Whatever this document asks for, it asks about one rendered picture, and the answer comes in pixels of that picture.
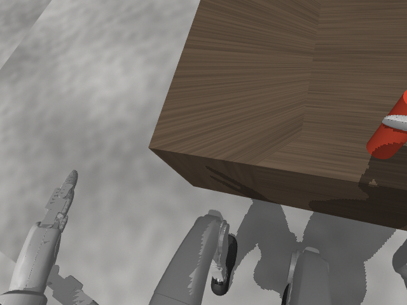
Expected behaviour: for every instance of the left robot hand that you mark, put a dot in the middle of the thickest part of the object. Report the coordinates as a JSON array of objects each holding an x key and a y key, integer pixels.
[{"x": 35, "y": 268}]

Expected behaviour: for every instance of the right robot arm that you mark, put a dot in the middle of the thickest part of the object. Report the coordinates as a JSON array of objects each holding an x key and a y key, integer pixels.
[{"x": 399, "y": 262}]

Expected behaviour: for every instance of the left robot arm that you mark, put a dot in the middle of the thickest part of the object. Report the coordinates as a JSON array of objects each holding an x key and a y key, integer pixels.
[{"x": 23, "y": 297}]

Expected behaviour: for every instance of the can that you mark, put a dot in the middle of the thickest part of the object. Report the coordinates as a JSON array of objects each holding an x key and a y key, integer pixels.
[{"x": 386, "y": 141}]

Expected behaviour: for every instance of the left robot foot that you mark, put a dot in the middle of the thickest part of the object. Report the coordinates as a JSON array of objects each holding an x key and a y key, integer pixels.
[{"x": 220, "y": 288}]

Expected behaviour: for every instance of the right robot hand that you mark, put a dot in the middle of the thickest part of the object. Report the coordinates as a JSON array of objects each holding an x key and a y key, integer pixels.
[{"x": 396, "y": 121}]

